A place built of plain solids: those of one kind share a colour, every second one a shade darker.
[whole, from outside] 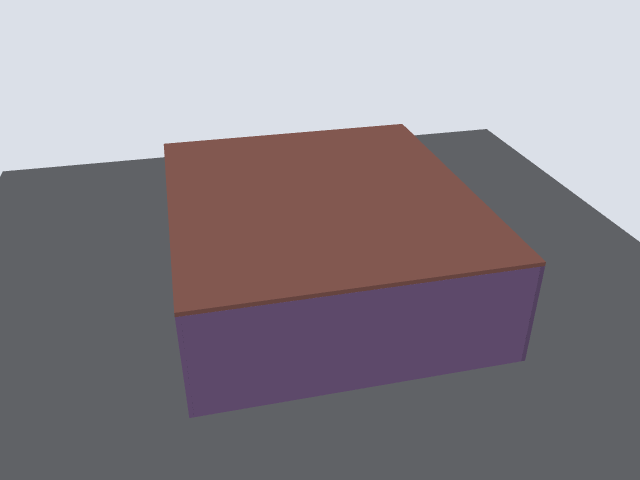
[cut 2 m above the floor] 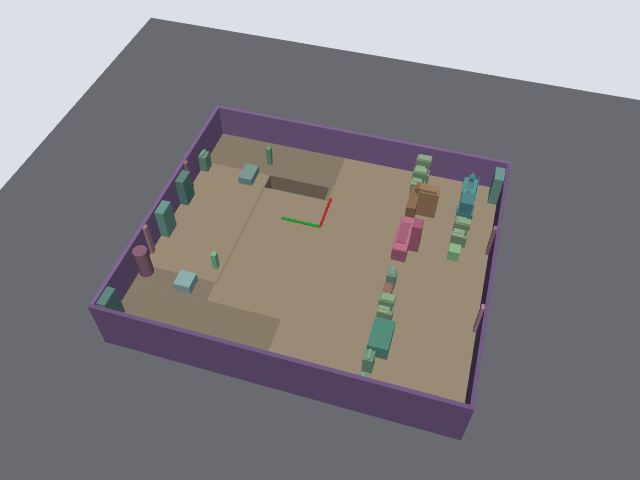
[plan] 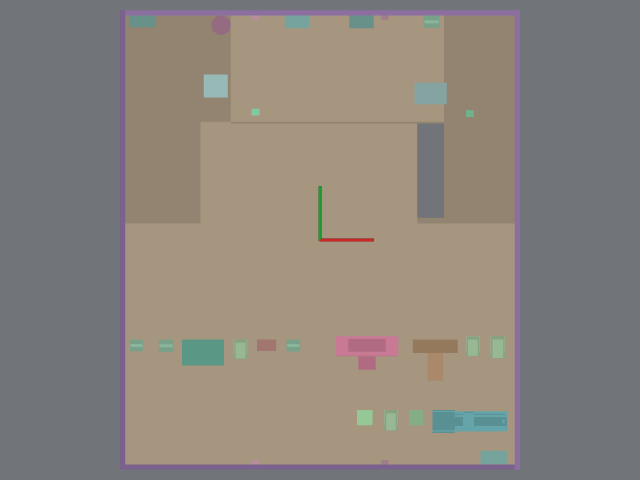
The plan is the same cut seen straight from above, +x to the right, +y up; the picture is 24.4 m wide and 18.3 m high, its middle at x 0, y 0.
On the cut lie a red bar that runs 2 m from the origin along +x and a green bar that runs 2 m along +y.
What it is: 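A machine and fitters' shop under lamps; one hall, a truck gangway, bays of machines, benches and stores, erecting floors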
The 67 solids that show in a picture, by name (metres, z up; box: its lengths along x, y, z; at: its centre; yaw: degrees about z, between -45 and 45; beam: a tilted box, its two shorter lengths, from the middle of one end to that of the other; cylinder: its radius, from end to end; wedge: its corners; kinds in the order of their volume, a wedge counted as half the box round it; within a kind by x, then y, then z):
{
 "floor_1": {"box": [2.88, 17.11, 1.12], "at": [-5.99, 0.0, 0.51]},
 "floor_2": {"box": [2.88, 3.88, 1.12], "at": [-5.99, 2.57, 0.51]},
 "floor_3": {"box": [1.16, 3.9, 1.12], "at": [-3.97, 2.57, 0.51]},
 "floor_4": {"box": [1.14, 4.05, 1.12], "at": [-3.97, 6.53, 0.51]},
 "floor_5": {"box": [14.86, 9.18, 1.12], "at": [0.0, -3.96, 0.51]},
 "floor_6": {"box": [7.11, 17.11, 1.12], "at": [0.15, 0.0, 0.51]},
 "floor_7": {"box": [7.11, 3.59, 1.12], "at": [0.15, 2.64, 0.51]},
 "floor_8": {"box": [10.83, 0.07, 1.12], "at": [2.01, 4.47, 0.51]},
 "floor_9": {"box": [1.02, 9.4, 1.12], "at": [4.22, -3.85, 0.51]},
 "floor_10": {"box": [1.02, 4.12, 1.12], "at": [4.22, 6.5, 0.51]},
 "floor_11": {"box": [2.7, 17.11, 1.12], "at": [6.08, 0.0, 0.51]},
 "wall_1": {"box": [0.2, 17.51, 5.21], "at": [-7.53, 0.0, 2.56]},
 "wall_2": {"box": [14.86, 0.2, 5.21], "at": [0.0, -8.66, 2.56]},
 "wall_3": {"box": [14.86, 0.2, 5.21], "at": [0.0, 8.66, 2.56]},
 "wall_4": {"box": [0.2, 17.51, 5.21], "at": [7.53, 0.0, 2.56]},
 "roof_1": {"box": [15.26, 17.51, 0.2], "at": [0.0, 0.0, 5.26]},
 "cabinet_1": {"box": [1.02, 0.45, 1.89], "at": [-6.78, 8.34, 2.01]},
 "cabinet_2": {"box": [0.95, 0.49, 1.84], "at": [-0.87, 8.31, 1.99]},
 "cabinet_3": {"box": [0.94, 0.49, 1.78], "at": [1.58, 8.31, 1.96]},
 "cabinet_4": {"box": [1.01, 0.52, 1.89], "at": [6.62, -8.3, 2.01]},
 "grinder_1": {"box": [0.67, 0.51, 1.88], "at": [1.79, -4.69, 2.0]},
 "grinder_2": {"box": [2.39, 0.76, 0.77], "at": [1.79, -4.05, 1.45]},
 "grinder_3": {"box": [2.39, 0.74, 0.12], "at": [1.79, -4.04, 1.9]},
 "grinder_4": {"box": [1.43, 0.49, 0.06], "at": [1.79, -4.01, 1.99]},
 "grinder_5": {"box": [2.39, 0.03, 0.1], "at": [1.79, -3.69, 2.01]},
 "lathe_1": {"box": [0.85, 0.88, 0.62], "at": [4.71, -6.92, 1.38]},
 "lathe_2": {"box": [0.85, 0.78, 0.05], "at": [4.71, -6.91, 1.71]},
 "lathe_3": {"box": [0.85, 0.71, 0.78], "at": [4.71, -6.91, 2.13]},
 "lathe_4": {"box": [0.42, 0.58, 0.14], "at": [5.66, -6.87, 2.0]},
 "lathe_5": {"box": [1.98, 0.35, 0.23], "at": [6.13, -6.92, 1.85]},
 "lathe_6": {"box": [2.01, 0.78, 0.67], "at": [6.14, -6.91, 1.4]},
 "lathe_7": {"box": [0.36, 0.24, 0.27], "at": [6.77, -6.92, 2.1]},
 "mill_1": {"box": [0.6, 1.06, 1.78], "at": [4.4, -4.84, 1.96]},
 "mill_2": {"box": [0.48, 0.96, 0.18], "at": [4.4, -4.79, 2.93]},
 "mill_3": {"box": [0.48, 0.24, 0.3], "at": [4.4, -4.19, 2.87]},
 "mill_4": {"box": [1.72, 0.52, 1.0], "at": [4.4, -4.05, 1.56]},
 "plate_1": {"box": [1.61, 0.99, 0.87], "at": [-4.46, -4.29, 1.5]},
 "drill_1": {"box": [0.38, 0.6, 0.1], "at": [-3.03, -4.22, 2.81]},
 "drill_2": {"box": [0.48, 0.72, 0.34], "at": [-3.03, -4.18, 2.59]},
 "drill_3": {"box": [0.52, 0.74, 0.74], "at": [-3.03, -4.17, 1.44]},
 "drill_4": {"box": [0.52, 0.54, 0.06], "at": [-3.03, -4.07, 1.84]},
 "drill_5": {"box": [0.37, 0.65, 0.1], "at": [2.71, -6.93, 2.82]},
 "drill_6": {"box": [0.47, 0.77, 0.34], "at": [2.71, -6.89, 2.6]},
 "drill_7": {"box": [0.51, 0.79, 0.74], "at": [2.71, -6.88, 1.44]},
 "drill_8": {"box": [0.51, 0.59, 0.06], "at": [2.71, -6.78, 1.84]},
 "drill_9": {"box": [0.41, 0.47, 0.05], "at": [2.71, -6.76, 2.07]},
 "drill_10": {"box": [0.38, 0.62, 0.1], "at": [5.83, -4.1, 2.78]},
 "drill_11": {"box": [0.48, 0.74, 0.34], "at": [5.83, -4.06, 2.56]},
 "drill_12": {"box": [0.41, 0.71, 0.1], "at": [6.78, -4.15, 2.88]},
 "drill_13": {"box": [0.51, 0.83, 0.34], "at": [6.78, -4.11, 2.66]},
 "pedgrinder_1": {"box": [0.51, 0.45, 0.98], "at": [-7.0, -4.02, 1.56]},
 "pedgrinder_2": {"box": [0.56, 0.48, 1.07], "at": [-5.87, -4.03, 1.6]},
 "pedgrinder_3": {"box": [0.52, 0.46, 1.04], "at": [-1.02, -4.02, 1.58]},
 "pedgrinder_4": {"box": [0.61, 0.47, 1.08], "at": [4.25, 8.32, 1.6]},
 "pedgrinder_5": {"box": [0.55, 0.12, 0.12], "at": [4.25, 8.32, 2.25]},
 "platestack_1": {"box": [0.92, 0.88, 0.55], "at": [-3.98, 5.87, 1.34]},
 "platestack_2": {"box": [1.24, 0.82, 0.47], "at": [4.22, 5.59, 1.3]},
 "pier_1": {"box": [0.28, 0.17, 4.1], "at": [-2.48, -8.47, 3.11]},
 "pier_2": {"box": [0.28, 0.17, 4.1], "at": [-2.48, 8.47, 3.11]},
 "pier_3": {"box": [0.28, 0.17, 4.1], "at": [2.48, -8.47, 3.11]},
 "pier_4": {"box": [0.28, 0.17, 4.1], "at": [2.48, 8.47, 3.11]},
 "receiver_1": {"cylinder": 0.37, "from": [-3.77, 8.19, 1.07], "to": [-3.77, 8.19, 2.77]},
 "binsmall_1": {"box": [0.59, 0.58, 0.71], "at": [1.71, -6.77, 1.42]},
 "binsmall_2": {"box": [0.53, 0.58, 0.78], "at": [3.66, -6.77, 1.46]},
 "trolley_1": {"box": [0.74, 0.44, 1.0], "at": [-2.04, -4.02, 1.57]},
 "pendant_1": {"box": [0.3, 0.26, 1.06], "at": [-2.46, 4.88, 1.6]},
 "pendant_2": {"box": [0.3, 0.26, 1.2], "at": [5.71, 4.82, 1.67]}
}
